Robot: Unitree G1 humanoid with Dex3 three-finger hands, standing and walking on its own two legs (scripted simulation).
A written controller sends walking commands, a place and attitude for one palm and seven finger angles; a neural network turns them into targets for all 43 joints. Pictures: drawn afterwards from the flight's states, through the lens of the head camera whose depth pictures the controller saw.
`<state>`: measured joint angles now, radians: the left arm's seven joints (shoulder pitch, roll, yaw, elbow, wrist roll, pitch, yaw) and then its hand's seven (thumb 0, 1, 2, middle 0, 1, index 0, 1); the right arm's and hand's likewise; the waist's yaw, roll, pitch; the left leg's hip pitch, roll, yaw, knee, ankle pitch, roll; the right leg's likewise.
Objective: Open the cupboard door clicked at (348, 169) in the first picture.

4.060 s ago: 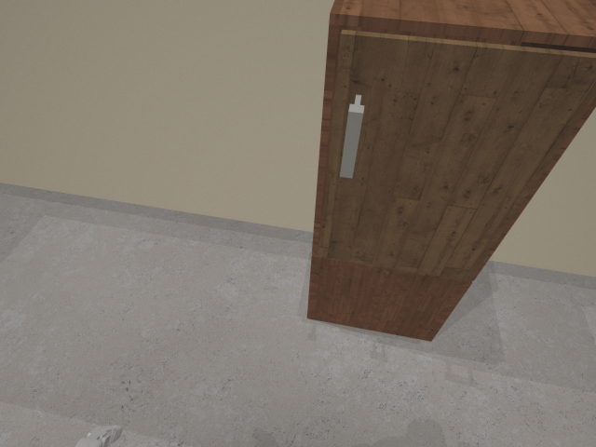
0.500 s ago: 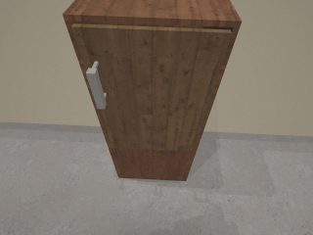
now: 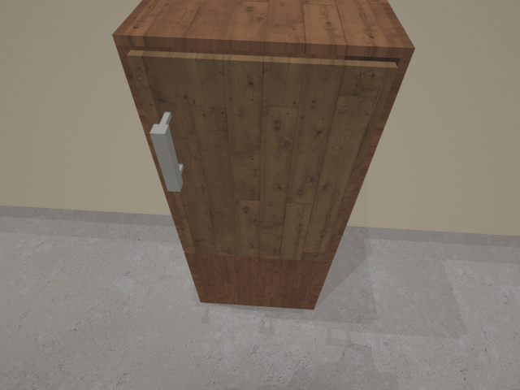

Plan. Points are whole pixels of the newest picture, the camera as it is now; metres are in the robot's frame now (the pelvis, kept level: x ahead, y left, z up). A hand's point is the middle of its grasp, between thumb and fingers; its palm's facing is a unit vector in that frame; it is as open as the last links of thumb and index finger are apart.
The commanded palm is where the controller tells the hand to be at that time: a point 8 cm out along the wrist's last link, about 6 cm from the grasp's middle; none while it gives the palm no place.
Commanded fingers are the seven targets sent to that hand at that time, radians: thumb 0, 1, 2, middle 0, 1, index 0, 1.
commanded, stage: shuffle to correct the standing spot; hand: left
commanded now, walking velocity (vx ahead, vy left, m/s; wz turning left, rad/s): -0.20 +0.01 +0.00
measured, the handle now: (171, 152) +0.49 +0.21 +0.08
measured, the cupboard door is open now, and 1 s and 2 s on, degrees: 0 0 0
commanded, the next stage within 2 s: come to a stop and stand still in 0.14 s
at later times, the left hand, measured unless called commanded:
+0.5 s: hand out of the picture +0.02 +0.19 -0.17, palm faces +0.01 -0.98 -0.22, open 7.4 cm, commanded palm none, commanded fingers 0.00 0.90 0.90 -0.20 -0.30 -0.20 -0.30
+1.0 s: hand out of the picture -0.03 +0.14 -0.18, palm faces +0.08 -0.99 -0.15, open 7.4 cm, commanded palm none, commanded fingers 0.00 0.90 0.90 -0.20 -0.30 -0.20 -0.30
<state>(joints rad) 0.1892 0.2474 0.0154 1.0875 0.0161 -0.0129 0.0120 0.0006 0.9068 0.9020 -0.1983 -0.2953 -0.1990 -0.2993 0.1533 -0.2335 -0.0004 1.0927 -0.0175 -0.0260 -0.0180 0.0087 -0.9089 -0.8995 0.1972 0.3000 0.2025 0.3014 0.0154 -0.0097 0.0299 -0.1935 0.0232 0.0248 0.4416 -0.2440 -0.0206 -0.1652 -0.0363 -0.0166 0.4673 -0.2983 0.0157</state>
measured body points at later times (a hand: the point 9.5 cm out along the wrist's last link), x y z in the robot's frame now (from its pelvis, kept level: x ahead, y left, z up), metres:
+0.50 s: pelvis -0.04 +0.00 -0.01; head -0.03 +0.00 +0.44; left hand +0.02 +0.24 -0.16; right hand -0.01 -0.24 -0.16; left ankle -0.01 +0.13 -0.74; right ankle -0.03 -0.13 -0.74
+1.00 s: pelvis +0.00 -0.01 +0.00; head +0.01 -0.01 +0.45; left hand -0.03 +0.20 -0.17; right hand +0.00 -0.23 -0.16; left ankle -0.01 +0.13 -0.74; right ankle -0.03 -0.13 -0.74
